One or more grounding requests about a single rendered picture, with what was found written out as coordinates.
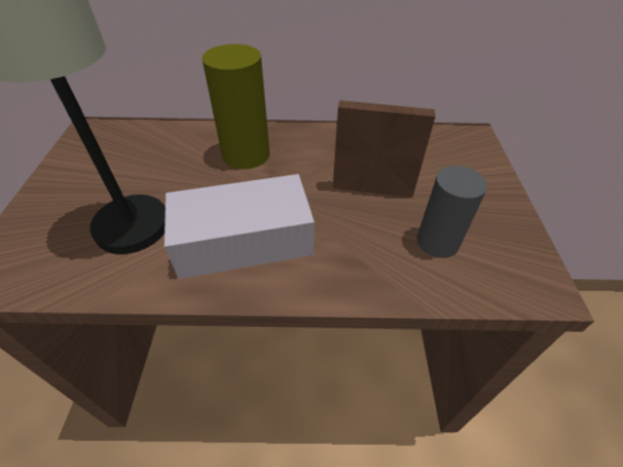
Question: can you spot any desk lamp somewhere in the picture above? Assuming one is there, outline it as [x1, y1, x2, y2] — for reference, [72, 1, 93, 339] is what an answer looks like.
[0, 0, 165, 254]

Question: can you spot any desk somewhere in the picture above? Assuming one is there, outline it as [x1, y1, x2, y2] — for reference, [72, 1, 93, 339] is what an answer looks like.
[0, 117, 595, 432]

